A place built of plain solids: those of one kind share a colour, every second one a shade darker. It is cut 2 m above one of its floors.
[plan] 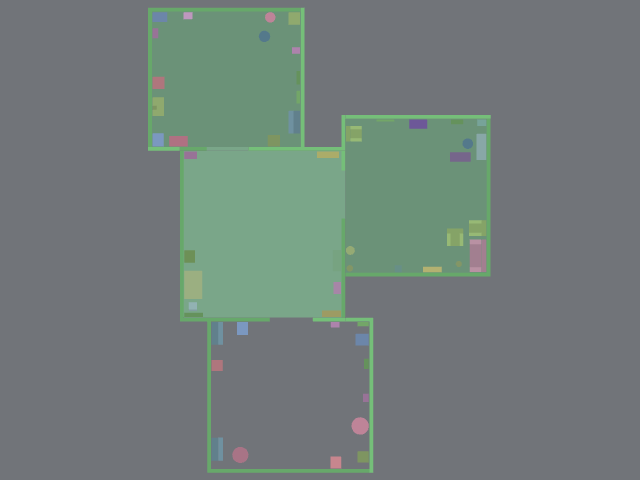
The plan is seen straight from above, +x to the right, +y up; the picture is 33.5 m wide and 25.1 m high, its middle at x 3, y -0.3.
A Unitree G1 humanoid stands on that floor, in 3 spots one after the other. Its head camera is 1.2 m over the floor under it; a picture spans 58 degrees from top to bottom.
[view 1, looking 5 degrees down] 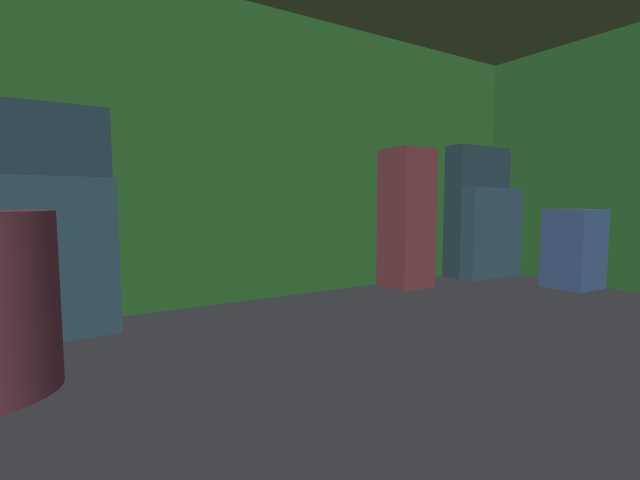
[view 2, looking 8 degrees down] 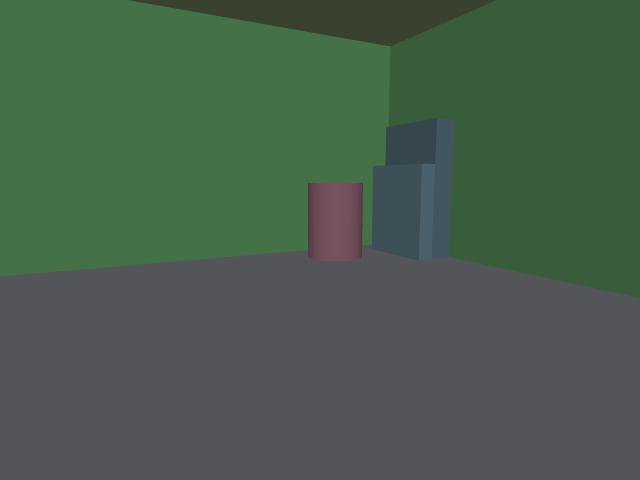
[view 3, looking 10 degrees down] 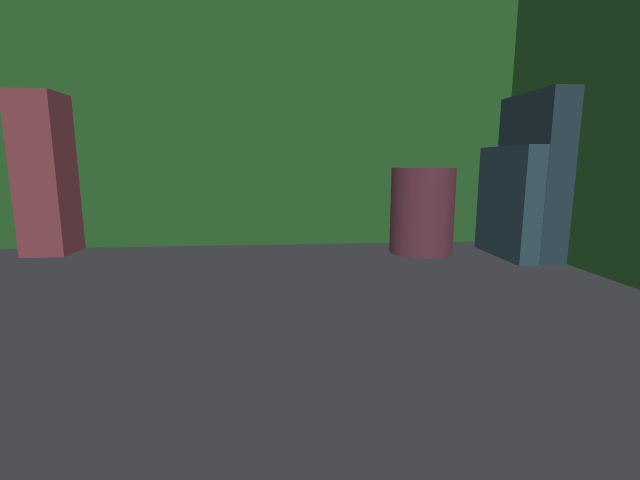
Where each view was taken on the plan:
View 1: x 2.19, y -11.16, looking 148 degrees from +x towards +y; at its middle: wall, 5.79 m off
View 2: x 2.19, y -5.74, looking -118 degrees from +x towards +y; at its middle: plant_big_round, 6.41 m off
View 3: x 0.72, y -5.84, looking -95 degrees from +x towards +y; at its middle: wall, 6.56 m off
